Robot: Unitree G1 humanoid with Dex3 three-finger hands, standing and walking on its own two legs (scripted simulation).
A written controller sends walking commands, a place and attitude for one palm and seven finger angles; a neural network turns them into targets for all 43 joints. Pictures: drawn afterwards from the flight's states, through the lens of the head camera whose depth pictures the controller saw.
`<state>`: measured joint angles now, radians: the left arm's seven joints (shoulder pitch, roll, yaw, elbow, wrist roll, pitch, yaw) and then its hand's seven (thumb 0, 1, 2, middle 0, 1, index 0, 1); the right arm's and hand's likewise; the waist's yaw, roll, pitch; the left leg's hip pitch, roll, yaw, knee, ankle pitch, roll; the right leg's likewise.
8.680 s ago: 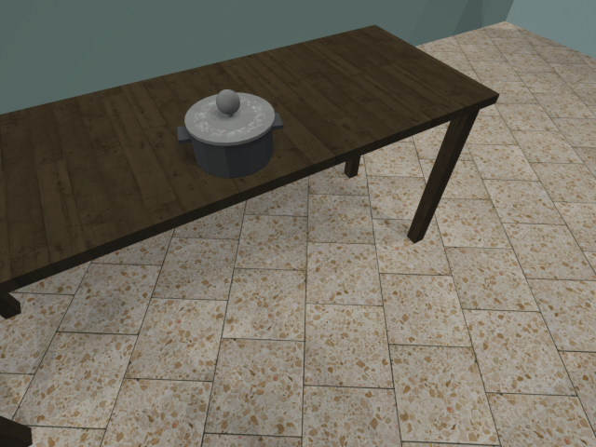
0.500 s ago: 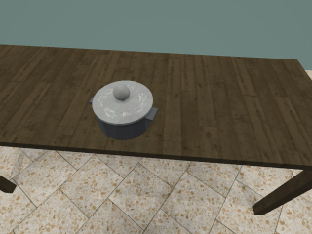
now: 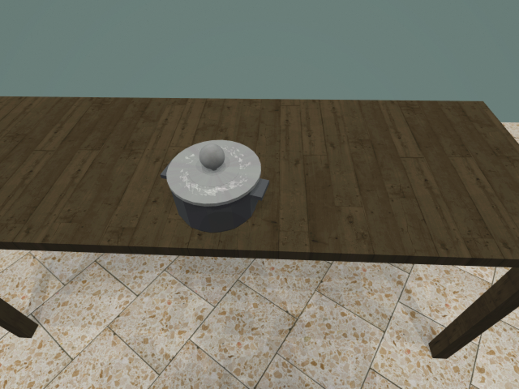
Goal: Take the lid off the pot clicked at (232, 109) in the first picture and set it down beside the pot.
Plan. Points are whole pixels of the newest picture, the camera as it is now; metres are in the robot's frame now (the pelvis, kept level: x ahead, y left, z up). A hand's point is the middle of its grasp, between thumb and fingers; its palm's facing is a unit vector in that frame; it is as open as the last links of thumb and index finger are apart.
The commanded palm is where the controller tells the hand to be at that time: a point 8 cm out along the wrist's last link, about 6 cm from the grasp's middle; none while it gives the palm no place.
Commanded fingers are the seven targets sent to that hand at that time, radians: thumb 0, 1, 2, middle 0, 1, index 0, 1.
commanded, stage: come to a stop and stand still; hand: left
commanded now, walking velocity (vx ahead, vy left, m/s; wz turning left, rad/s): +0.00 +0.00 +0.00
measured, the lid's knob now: (212, 156) +0.53 +0.12 +0.07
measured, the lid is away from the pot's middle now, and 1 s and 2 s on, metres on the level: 0.00 0.00 0.00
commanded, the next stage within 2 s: look again from close up in 0.24 s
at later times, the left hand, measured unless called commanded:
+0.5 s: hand out of the picture +0.00 +0.18 -0.17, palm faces -0.01 -0.98 -0.22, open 7.4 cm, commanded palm none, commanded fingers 0.00 0.90 0.90 -0.20 -0.30 -0.20 -0.30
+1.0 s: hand out of the picture +0.02 +0.18 -0.17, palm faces -0.01 -0.97 -0.23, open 7.4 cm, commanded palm none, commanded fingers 0.00 0.90 0.90 -0.20 -0.30 -0.20 -0.30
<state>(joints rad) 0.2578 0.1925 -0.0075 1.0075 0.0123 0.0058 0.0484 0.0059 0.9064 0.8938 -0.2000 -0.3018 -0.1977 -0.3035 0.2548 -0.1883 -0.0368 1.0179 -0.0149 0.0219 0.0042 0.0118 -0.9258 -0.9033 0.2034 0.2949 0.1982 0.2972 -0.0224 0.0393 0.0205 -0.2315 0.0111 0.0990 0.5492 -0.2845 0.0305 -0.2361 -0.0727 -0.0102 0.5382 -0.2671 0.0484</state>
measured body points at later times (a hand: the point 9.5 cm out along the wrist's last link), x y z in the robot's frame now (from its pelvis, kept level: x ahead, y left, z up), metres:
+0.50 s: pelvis +0.00 +0.00 +0.00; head +0.01 -0.01 +0.45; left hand +0.01 +0.23 -0.15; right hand +0.02 -0.23 -0.16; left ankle +0.01 +0.10 -0.73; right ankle +0.02 -0.16 -0.73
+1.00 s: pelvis +0.00 +0.00 +0.00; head +0.01 -0.01 +0.45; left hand +0.02 +0.23 -0.15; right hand +0.01 -0.22 -0.16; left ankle +0.01 +0.10 -0.73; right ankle +0.02 -0.16 -0.73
